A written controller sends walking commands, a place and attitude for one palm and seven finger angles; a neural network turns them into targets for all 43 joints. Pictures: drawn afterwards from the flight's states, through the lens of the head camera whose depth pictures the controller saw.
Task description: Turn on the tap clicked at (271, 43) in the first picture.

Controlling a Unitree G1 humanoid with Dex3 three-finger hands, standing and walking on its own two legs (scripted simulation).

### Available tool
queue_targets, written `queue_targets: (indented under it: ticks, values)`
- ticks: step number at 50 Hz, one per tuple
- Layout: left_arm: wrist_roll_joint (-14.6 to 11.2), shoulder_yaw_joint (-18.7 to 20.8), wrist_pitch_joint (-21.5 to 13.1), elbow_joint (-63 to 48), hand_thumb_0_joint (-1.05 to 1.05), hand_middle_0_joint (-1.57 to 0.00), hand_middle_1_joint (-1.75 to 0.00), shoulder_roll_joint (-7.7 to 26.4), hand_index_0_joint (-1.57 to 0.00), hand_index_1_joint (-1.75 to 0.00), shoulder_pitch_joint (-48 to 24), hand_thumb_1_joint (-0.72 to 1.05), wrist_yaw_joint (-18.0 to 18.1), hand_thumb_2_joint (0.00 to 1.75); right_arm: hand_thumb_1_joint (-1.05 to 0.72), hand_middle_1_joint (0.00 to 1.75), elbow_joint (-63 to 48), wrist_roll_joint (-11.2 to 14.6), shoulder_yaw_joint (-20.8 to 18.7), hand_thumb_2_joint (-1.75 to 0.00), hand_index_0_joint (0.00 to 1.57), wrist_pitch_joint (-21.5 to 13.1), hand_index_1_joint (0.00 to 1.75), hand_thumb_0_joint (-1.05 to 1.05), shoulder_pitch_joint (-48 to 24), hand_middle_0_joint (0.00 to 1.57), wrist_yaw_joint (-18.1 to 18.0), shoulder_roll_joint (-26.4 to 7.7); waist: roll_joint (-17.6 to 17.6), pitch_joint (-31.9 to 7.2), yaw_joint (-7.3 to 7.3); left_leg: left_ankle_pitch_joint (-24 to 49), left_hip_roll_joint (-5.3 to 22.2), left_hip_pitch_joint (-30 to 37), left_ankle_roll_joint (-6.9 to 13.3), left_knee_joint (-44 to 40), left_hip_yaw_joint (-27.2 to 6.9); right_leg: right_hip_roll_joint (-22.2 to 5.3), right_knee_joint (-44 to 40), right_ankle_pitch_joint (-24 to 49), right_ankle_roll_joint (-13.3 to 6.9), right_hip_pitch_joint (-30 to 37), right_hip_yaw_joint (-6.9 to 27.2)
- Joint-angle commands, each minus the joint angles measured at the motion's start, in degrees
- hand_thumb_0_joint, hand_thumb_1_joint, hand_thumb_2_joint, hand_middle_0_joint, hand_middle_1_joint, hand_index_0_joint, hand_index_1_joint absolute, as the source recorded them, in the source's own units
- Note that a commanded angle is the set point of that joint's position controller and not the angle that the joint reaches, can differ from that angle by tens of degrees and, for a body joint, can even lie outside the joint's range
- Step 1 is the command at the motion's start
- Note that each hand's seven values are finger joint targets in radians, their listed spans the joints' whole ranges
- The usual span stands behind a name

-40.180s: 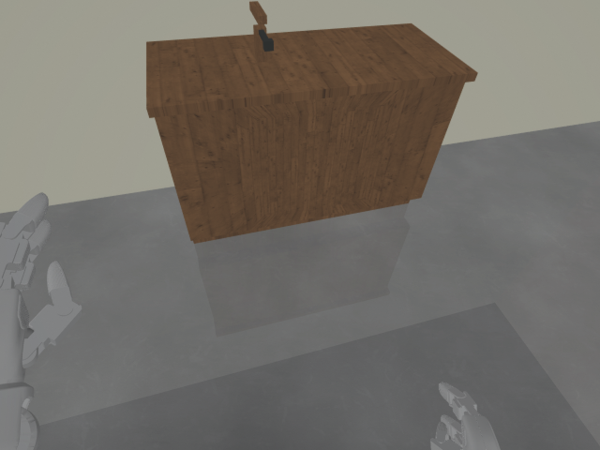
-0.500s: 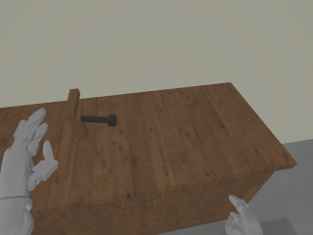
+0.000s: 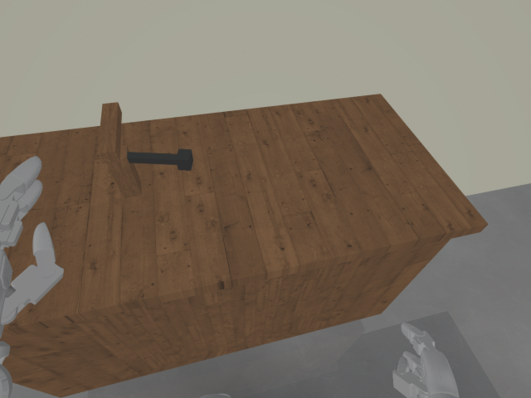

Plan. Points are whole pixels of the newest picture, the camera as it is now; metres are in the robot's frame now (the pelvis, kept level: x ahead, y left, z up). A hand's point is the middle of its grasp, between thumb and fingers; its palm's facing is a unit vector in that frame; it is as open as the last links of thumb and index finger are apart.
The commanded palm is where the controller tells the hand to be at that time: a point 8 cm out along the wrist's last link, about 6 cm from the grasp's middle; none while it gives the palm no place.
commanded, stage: step back with the hand held close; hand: left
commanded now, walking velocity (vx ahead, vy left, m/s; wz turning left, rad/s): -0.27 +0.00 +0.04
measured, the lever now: (184, 159) +0.50 +0.20 +0.04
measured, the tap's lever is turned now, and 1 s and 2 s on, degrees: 75 75 75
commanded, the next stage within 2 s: stop stepping back and stand still in 0.82 s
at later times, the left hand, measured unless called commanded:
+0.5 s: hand out of the picture +0.15 +0.27 +0.17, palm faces +0.44 -0.81 -0.39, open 7.4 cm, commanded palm +0.08 +0.30 +0.18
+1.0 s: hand out of the picture +0.05 +0.24 +0.16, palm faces +0.33 -0.86 -0.40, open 7.4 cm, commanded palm -0.01 +0.27 +0.18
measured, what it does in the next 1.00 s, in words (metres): walks backwards: right foot, then left foot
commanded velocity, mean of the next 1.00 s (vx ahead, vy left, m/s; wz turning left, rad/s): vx -0.30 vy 0.00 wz -0.01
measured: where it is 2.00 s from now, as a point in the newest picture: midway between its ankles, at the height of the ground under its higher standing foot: outside the picture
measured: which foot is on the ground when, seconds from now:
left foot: down 0.00-0.68, up 0.70-0.88, down 0.90-1.00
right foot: down 0.00-0.40, up 0.42-0.64, down 0.66-0.92, up 0.94-1.00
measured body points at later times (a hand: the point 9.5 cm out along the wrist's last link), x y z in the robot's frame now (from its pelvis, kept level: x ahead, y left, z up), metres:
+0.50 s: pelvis -0.07 +0.01 -0.01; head -0.03 +0.05 +0.44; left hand +0.12 +0.31 +0.19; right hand +0.13 -0.21 -0.08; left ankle +0.02 +0.12 -0.73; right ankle -0.02 -0.12 -0.70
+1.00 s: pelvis -0.18 +0.00 -0.01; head -0.14 +0.03 +0.44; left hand +0.02 +0.28 +0.18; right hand +0.01 -0.25 -0.07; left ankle -0.14 +0.10 -0.73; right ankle -0.14 -0.13 -0.70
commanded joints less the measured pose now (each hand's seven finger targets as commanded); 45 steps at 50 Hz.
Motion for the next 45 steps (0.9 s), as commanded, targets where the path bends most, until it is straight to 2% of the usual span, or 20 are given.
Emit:
queue_targets:
  ticks: [1,4,8,12,15,18,20,21,22,23,26,31,33,35,36,39,41,43,44,45]
  values:
    - [0.8,7.6,-4.3,-9.8,0.00,-0.20,-0.30,7.7,-0.20,-0.30,-0.9,0.90,1.8,0.90,-0.90,0.30,-9.1,-0.2,-2.8,-0.90,0.20,-4.9,0.30,0.00,-6.1,0.20,-0.7,-7.8,11.2,-8.2,0.27,-24.8,9.1,-7.0,2.6,-14.9,-13.9,-2.2,1.4,-8.4,0.5,7.2,4.8]
    - [1.9,6.6,-4.3,-8.0,0.00,-0.20,-0.30,5.7,-0.20,-0.30,-3.4,0.90,1.6,0.90,-0.90,0.30,-8.8,-0.1,-3.0,-0.90,0.20,-5.5,0.30,0.00,-5.2,0.20,-0.8,-7.8,9.3,-7.8,0.32,-32.4,11.5,-14.9,4.2,-18.4,-16.6,0.2,9.1,-7.2,1.5,12.8,3.3]
    - [2.0,6.1,-4.1,-9.0,0.00,-0.20,-0.30,6.2,-0.20,-0.30,-5.2,0.90,1.6,0.90,-0.90,0.30,-8.3,-0.3,-2.8,-0.90,0.20,-5.9,0.30,0.00,-4.9,0.20,-1.0,-6.9,2.7,-8.9,0.12,-24.4,9.4,-7.8,3.5,-11.8,-13.5,-1.6,4.6,-3.4,0.7,7.1,6.1]
    - [1.5,4.3,-3.2,-10.5,0.00,-0.20,-0.30,6.1,-0.20,-0.30,-8.3,0.90,2.0,0.90,-0.90,0.30,-6.4,-0.9,-2.6,-0.90,0.20,-5.0,0.30,0.00,-3.8,0.20,-0.3,-6.0,-6.9,-5.0,-1.20,-23.4,2.9,-0.6,0.4,8.7,-6.9,-13.1,-11.4,-22.7,-5.9,-11.3,20.9]
    - [1.3,3.5,-2.4,-12.2,0.00,-0.20,-0.30,7.1,-0.20,-0.30,-11.0,0.90,3.0,0.90,-0.90,0.30,-4.6,-0.7,-2.1,-0.90,0.20,-4.5,0.30,0.00,-3.3,0.20,0.8,-4.7,-10.8,-8.4,-2.19,-14.0,1.0,6.4,-1.4,20.3,-4.0,-19.9,-12.8,-12.4,-9.5,-13.3,21.9]
    - [1.4,6.5,-3.6,-15.6,0.00,-0.20,-0.30,9.1,-0.20,-0.30,-9.4,0.90,3.4,0.90,-0.90,0.30,-6.1,-0.9,-1.9,-0.90,0.20,-4.2,0.30,0.00,-5.2,0.20,0.7,-6.2,2.9,-7.6,-1.82,-13.1,6.0,2.1,1.3,-2.5,-11.6,-10.9,1.5,-3.9,-4.1,-7.5,13.6]
    - [2.3,8.0,-4.6,-17.1,0.00,-0.20,-0.30,8.2,-0.20,-0.30,-8.2,0.90,3.9,0.90,-0.90,0.30,-6.5,-1.6,-2.5,-0.90,0.20,-4.8,0.30,0.00,-6.1,0.20,0.2,-7.0,19.3,-8.2,-1.01,-10.4,16.3,-5.6,5.9,-14.5,-22.2,-0.6,18.8,-7.2,0.9,-1.9,4.2]
    - [2.0,10.1,-4.5,-15.5,0.00,-0.20,-0.30,10.5,-0.20,-0.30,-6.8,0.90,4.3,0.90,-0.90,0.30,-6.1,-1.8,-2.9,-0.90,0.20,-5.2,0.30,0.00,-5.3,0.20,0.1,-5.9,19.2,-9.8,-1.28,-6.9,19.1,-4.2,7.1,-16.6,-24.0,0.5,27.6,-15.7,1.3,-4.3,5.2]
    - [1.9,9.7,-5.1,-16.5,0.00,-0.20,-0.30,8.8,-0.20,-0.30,-6.9,0.90,3.7,0.90,-0.90,0.30,-5.3,-2.1,-3.5,-0.90,0.20,-5.9,0.30,0.00,-4.4,0.20,0.7,-5.1,17.4,-12.2,-1.30,-18.6,20.0,-8.3,7.4,-20.2,-23.2,1.5,36.5,-17.1,1.3,-0.2,6.5]
    - [2.2,10.2,-5.2,-16.4,0.00,-0.20,-0.30,8.7,-0.20,-0.30,-7.3,0.90,3.5,0.90,-0.90,0.30,-5.4,-2.1,-4.1,-0.90,0.20,-6.3,0.30,0.00,-4.3,0.20,1.0,-5.6,16.0,-9.8,-1.41,-18.3,19.4,-9.4,8.2,-18.5,-21.6,1.1,37.5,-16.3,1.2,-1.8,6.8]
    - [0.7,8.0,-4.6,-16.0,0.00,-0.20,-0.30,5.8,-0.20,-0.30,-5.7,0.90,2.7,0.90,-0.90,0.30,-4.2,-1.3,-4.3,-0.90,0.20,-7.6,0.30,0.00,-3.0,0.20,1.7,-5.5,10.6,-12.2,-0.59,2.4,15.5,8.4,5.1,-11.9,-13.6,0.2,22.3,-17.7,1.4,-8.6,3.4]
    - [1.1,4.4,-3.3,-10.8,0.00,-0.20,-0.30,3.7,-0.20,-0.30,-4.2,0.90,1.8,0.90,-0.90,0.30,-2.8,-1.4,-2.7,-0.90,0.20,-8.0,0.30,0.00,-3.6,0.20,1.7,-5.9,11.5,-12.8,-0.31,6.2,13.1,11.1,1.6,-7.2,-12.1,0.3,-7.5,-2.5,1.2,1.1,3.2]
    - [1.4,4.9,-4.8,-12.4,0.00,-0.20,-0.30,5.5,-0.20,-0.30,-6.7,0.90,1.3,0.90,-0.90,0.30,-3.1,-0.9,-2.4,-0.90,0.20,-8.1,0.30,0.00,-4.1,0.20,1.5,-5.4,5.3,-14.2,-0.09,3.8,9.5,10.6,-0.2,1.6,-7.3,-3.3,-13.7,10.6,0.0,4.0,4.2]
    - [0.5,5.0,-5.9,-12.4,0.00,-0.20,-0.30,7.6,-0.20,-0.30,-7.6,0.90,1.3,0.90,-0.90,0.30,-3.6,0.3,-2.9,-0.90,0.20,-8.0,0.30,0.00,-3.1,0.20,0.9,-3.4,-14.2,-15.2,-0.80,-11.4,0.8,2.4,-4.0,18.9,1.2,-16.9,-9.1,30.7,-7.0,4.3,12.9]
    - [0.2,7.6,-5.6,-12.4,0.00,-0.20,-0.30,10.1,-0.20,-0.30,-5.6,0.90,1.5,0.90,-0.90,0.30,-4.5,0.6,-4.2,-0.90,0.20,-7.9,0.30,0.00,-4.7,0.20,0.8,-4.9,-19.7,-15.4,1.19,-20.9,-2.0,-5.1,-4.3,31.3,-1.3,-20.6,-7.9,38.5,-10.7,6.2,15.7]
    - [0.9,8.6,-5.3,-10.4,0.00,-0.20,-0.30,8.2,-0.20,-0.30,-1.1,0.90,1.0,0.90,-0.90,0.30,-6.0,-0.3,-1.2,-0.90,0.20,-6.2,0.30,0.00,-6.8,0.20,0.9,-1.5,-7.8,-12.8,-0.95,-19.2,1.9,-10.0,-3.8,30.1,-3.8,-19.1,-1.6,43.2,-9.8,9.3,11.4]
    - [0.8,9.7,-6.3,-12.3,0.00,-0.20,-0.30,9.3,-0.20,-0.30,-3.1,0.90,1.3,0.90,-0.90,0.30,-6.1,-0.6,-0.4,-0.90,0.20,-5.4,0.30,0.00,-7.9,0.20,0.4,-1.8,-3.2,-12.0,-1.65,-16.2,2.0,-7.3,-3.5,12.2,-1.3,-16.1,2.9,44.5,-6.8,11.2,8.0]
    - [-0.2,9.6,-7.1,-12.6,0.00,-0.20,-0.30,8.2,-0.20,-0.30,-1.2,0.90,1.5,0.90,-0.90,0.30,-6.5,0.0,-1.4,-0.90,0.20,-5.6,0.30,0.00,-6.3,0.20,-0.4,-3.2,-1.4,-14.4,-2.43,-1.1,1.1,2.0,-3.5,-6.9,1.1,-13.1,9.5,38.0,-4.2,9.5,7.5]
    - [-0.6,9.3,-7.5,-14.8,0.00,-0.20,-0.30,8.1,-0.20,-0.30,-1.3,0.90,1.6,0.90,-0.90,0.30,-6.9,-0.1,-2.3,-0.90,0.20,-5.9,0.30,0.00,-5.6,0.20,-0.5,-4.5,3.1,-14.4,-2.01,12.5,5.2,10.0,-2.2,-12.3,-1.3,-9.6,12.7,22.7,-2.1,4.4,6.1]
    - [-0.9,9.1,-7.8,-17.0,0.00,-0.20,-0.30,8.4,-0.20,-0.30,-1.8,0.90,1.8,0.90,-0.90,0.30,-7.1,-0.2,-3.4,-0.90,0.20,-6.9,0.30,0.00,-4.1,0.20,-0.3,-6.1,13.1,-14.6,-1.39,37.8,15.7,20.4,1.9,-11.0,-11.8,-3.7,18.8,-3.6,0.9,-9.5,3.4]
